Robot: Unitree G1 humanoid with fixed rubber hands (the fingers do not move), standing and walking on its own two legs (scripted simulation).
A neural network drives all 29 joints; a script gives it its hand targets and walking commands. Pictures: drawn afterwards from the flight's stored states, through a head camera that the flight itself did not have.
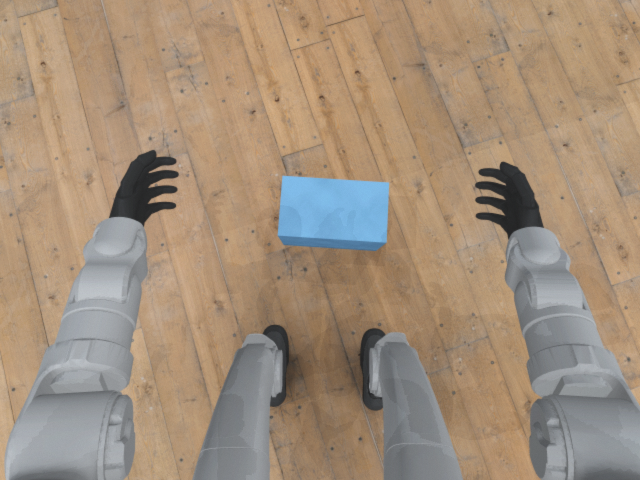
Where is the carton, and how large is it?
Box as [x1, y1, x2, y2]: [278, 176, 388, 250]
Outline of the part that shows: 282,176 278,236 283,244 375,250 386,242 388,198 387,182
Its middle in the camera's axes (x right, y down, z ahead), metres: +0.04 -0.07 +0.99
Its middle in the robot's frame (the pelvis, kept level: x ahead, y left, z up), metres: +0.51 -0.04 -0.61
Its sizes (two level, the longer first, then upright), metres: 0.255 0.145 0.168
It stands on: the floor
